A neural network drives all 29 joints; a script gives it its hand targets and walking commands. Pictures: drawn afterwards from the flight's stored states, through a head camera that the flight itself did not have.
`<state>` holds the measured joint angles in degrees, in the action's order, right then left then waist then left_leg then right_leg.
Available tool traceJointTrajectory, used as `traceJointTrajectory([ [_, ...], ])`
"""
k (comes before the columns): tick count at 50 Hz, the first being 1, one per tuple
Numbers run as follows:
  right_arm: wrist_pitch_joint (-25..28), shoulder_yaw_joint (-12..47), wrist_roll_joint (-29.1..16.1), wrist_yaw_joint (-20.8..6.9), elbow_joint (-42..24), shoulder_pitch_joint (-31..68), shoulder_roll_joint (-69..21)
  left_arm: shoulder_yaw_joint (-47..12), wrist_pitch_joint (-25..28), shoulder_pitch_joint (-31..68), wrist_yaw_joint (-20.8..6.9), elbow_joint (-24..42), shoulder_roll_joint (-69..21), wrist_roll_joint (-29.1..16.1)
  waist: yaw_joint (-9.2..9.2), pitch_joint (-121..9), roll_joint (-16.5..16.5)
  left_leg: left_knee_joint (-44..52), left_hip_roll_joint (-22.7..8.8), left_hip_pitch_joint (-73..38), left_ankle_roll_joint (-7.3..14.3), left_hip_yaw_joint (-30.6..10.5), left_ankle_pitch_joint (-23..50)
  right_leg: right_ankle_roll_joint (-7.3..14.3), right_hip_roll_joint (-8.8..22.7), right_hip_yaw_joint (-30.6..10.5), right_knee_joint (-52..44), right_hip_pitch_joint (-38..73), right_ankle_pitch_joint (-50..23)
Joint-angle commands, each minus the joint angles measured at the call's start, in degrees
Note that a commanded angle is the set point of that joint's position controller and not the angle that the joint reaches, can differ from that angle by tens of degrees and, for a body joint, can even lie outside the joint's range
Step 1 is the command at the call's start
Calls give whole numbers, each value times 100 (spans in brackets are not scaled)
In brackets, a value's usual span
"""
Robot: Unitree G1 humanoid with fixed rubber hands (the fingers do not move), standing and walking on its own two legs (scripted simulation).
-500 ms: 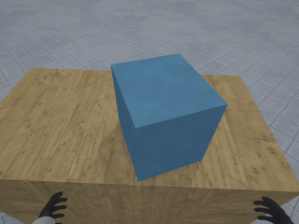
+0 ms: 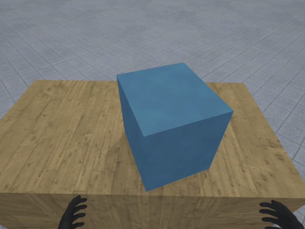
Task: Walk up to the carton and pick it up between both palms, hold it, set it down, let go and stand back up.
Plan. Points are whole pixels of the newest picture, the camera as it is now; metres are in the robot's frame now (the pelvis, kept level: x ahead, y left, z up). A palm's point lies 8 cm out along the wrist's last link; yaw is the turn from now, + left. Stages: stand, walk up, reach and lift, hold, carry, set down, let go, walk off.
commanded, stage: reach and lift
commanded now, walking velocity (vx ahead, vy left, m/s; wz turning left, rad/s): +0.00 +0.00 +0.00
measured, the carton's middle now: (165, 124) +0.46 -0.01 +0.02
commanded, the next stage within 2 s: none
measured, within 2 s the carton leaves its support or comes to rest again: neither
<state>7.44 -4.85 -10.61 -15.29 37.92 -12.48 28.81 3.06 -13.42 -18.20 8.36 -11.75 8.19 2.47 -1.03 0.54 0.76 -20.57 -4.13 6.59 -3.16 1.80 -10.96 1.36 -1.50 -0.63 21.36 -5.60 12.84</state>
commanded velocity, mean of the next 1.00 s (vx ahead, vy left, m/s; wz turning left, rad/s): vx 0.00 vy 0.00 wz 0.00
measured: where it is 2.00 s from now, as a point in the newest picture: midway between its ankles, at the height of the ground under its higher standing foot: outside the picture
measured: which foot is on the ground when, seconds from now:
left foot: down 0.00-1.00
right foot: down 0.00-1.00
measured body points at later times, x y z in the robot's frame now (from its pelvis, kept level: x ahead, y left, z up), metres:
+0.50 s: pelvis +0.01 -0.02 +0.00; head -0.01 -0.01 +0.45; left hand +0.16 +0.18 -0.01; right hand +0.21 -0.33 -0.01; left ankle +0.00 +0.15 -0.75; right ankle -0.01 -0.11 -0.75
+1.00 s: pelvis -0.01 -0.02 -0.01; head -0.01 -0.02 +0.44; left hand +0.20 +0.16 +0.03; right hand +0.24 -0.33 +0.01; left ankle +0.00 +0.15 -0.75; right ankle -0.01 -0.11 -0.75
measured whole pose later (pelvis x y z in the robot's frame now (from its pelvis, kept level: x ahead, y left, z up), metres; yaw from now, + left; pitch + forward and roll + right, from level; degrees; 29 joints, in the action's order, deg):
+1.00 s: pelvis -0.01 -0.02 -0.01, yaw +0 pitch +3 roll +0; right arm 19.0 3.1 -28.8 -22.2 38.8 -4.8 35.8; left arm -4.0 -5.2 -19.8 18.2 7.2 -2.7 0.1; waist -3.4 -4.7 1.2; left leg -23.3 -5.9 15.0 -4.2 1.2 -10.9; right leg 3.4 -3.4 -0.3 26.0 -15.0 13.7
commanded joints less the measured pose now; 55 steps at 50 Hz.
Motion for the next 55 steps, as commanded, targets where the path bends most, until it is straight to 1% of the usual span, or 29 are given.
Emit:
traceJointTrajectory([
  [1,332,-490,-341,-200,-424,573,1450,-43,366,198,214,1246,164,41,-102,-120,258,223,189,-460,10,20,187,124,-146,198,-552,-846,-606],
  [2,376,-419,-453,-292,-248,539,1546,-25,377,56,268,1148,81,190,-175,-236,-39,193,168,-494,14,17,254,204,-106,126,-534,-927,-564],
  [3,392,-442,-542,-330,-176,527,1587,-133,409,68,291,1366,13,214,-71,-296,-79,211,141,-521,-65,-8,374,242,-150,152,-546,-823,-727],
  [6,565,-465,-763,-479,7,505,1817,-331,534,-157,405,1795,-171,129,-109,-405,-210,103,142,-529,-106,-78,431,287,-188,157,-464,-963,-746],
  [7,614,-406,-820,-491,86,612,1829,-265,545,-135,380,1560,-201,239,-106,-317,-34,42,135,-342,-70,-83,358,296,-150,82,-437,-884,-680],
  [9,708,-314,-949,-565,229,546,1919,-325,599,-422,447,1749,-331,219,-203,-474,-50,19,120,-390,-67,-81,558,296,-189,144,-389,-809,-928],
  [12,909,-204,-1065,-577,-5,523,1882,-416,751,-458,469,1858,-421,179,-161,-526,283,-97,138,-370,15,-119,605,247,-167,87,-359,-873,-1056],
  [13,946,-123,-1130,-583,36,540,1859,-367,752,-616,458,1843,-461,162,-234,-458,433,-128,161,-259,52,-107,643,220,-167,67,-347,-819,-1123],
  [15,1084,-91,-1244,-591,-88,664,1997,-389,889,-458,507,2085,-457,149,-184,-642,406,-187,188,-232,56,-84,733,192,-138,36,-253,-942,-1339],
  [17,1186,-120,-1194,-547,-138,614,2065,-418,944,-600,503,2055,-517,125,-119,-599,704,-187,170,-255,103,-79,731,178,-179,67,-233,-922,-1489],
  [18,1211,14,-1200,-541,-42,603,2028,-392,950,-618,500,2051,-558,137,-204,-488,729,-209,219,-106,153,-72,760,148,-118,-14,-242,-840,-1593],
  [21,1267,146,-1368,-522,10,476,1958,-360,1061,-855,509,2218,-620,94,-166,-486,630,-211,278,-90,116,-46,943,105,-125,-56,-208,-683,-1937],
  [22,1287,171,-1331,-529,-55,583,2005,-422,1056,-850,500,2208,-678,85,-140,-458,746,-173,263,-105,106,-54,830,123,-159,-61,-236,-747,-1757],
  [24,1359,102,-1384,-517,-73,635,2006,-421,1083,-792,554,2277,-611,68,-118,-530,538,-191,285,82,72,-43,670,126,-77,-106,-236,-745,-1591],
  [29,1528,310,-1423,-506,-253,621,1853,-387,1256,-743,636,2421,-652,-58,-154,-580,824,-235,339,405,146,-3,498,29,4,-291,-137,-661,-1773],
  [31,1548,257,-1567,-528,-474,715,1932,-435,1272,-697,695,2659,-686,-78,-171,-706,657,-235,327,440,120,-9,479,30,44,-318,-150,-737,-1629],
  [33,1659,345,-1612,-525,-517,647,1854,-493,1371,-754,690,2725,-764,-89,-248,-850,870,-272,322,613,149,-18,386,-6,114,-389,-104,-614,-1781],
  [36,1629,273,-1703,-552,-328,737,1985,-534,1339,-696,740,2564,-798,-85,-65,-642,685,-178,345,515,148,-16,441,39,16,-325,-144,-831,-1517],
  [37,1601,461,-1756,-543,-418,883,1855,-566,1337,-561,730,2605,-900,-176,-117,-733,697,-194,323,524,159,-5,424,67,77,-420,-217,-725,-1435],
  [40,1585,258,-1814,-628,-523,1220,2029,-671,1321,-178,866,2809,-893,-207,-130,-746,723,-158,245,507,179,-83,-146,117,84,-430,-383,-1174,-100],
  [41,1558,186,-1744,-627,-439,1140,1980,-745,1324,35,934,2946,-847,-277,-127,-653,683,-148,255,507,214,-48,-189,61,43,-365,-368,-1268,13],
  [42,1564,207,-1822,-641,-665,1435,2071,-777,1292,128,972,3017,-876,-354,-243,-782,783,-191,229,536,210,-58,-167,96,27,-307,-285,-1349,-45],
  [45,1438,183,-1840,-646,-568,1398,2115,-722,1142,78,989,2661,-1030,-212,-237,-742,915,-161,201,574,229,-40,-1,151,6,-395,-291,-1166,-289],
  [47,1362,203,-1895,-658,-563,1575,2252,-723,1009,202,993,2843,-1062,-203,-281,-920,949,-104,160,380,217,-71,-23,162,-50,-232,-269,-1175,-386],
  [48,1294,229,-1933,-670,-447,1659,2209,-691,939,294,1017,2787,-1128,-170,-329,-971,827,-111,156,329,225,-68,107,221,-83,-220,-253,-1150,-474],
  [49,1276,186,-1960,-699,-245,1540,2277,-758,876,223,1016,2786,-1209,-138,-219,-829,718,-100,164,335,182,-91,108,248,-47,-290,-316,-1140,-440],
  [52,1160,444,-2029,-679,-181,1731,2253,-635,700,312,995,2767,-1217,-27,-303,-820,791,-122,218,235,192,-10,390,232,-43,-292,-343,-863,-833],
  [53,1135,386,-2023,-666,-260,1916,2335,-541,682,462,1042,2912,-1177,80,-372,-811,652,-126,209,358,137,-19,309,230,-58,-321,-275,-874,-739],
  [55,1111,256,-2076,-698,-299,2080,2475,-745,608,643,1077,3188,-1252,-109,-156,-1002,621,-194,217,86,110,-75,405,269,-95,-229,-269,-965,-809],
])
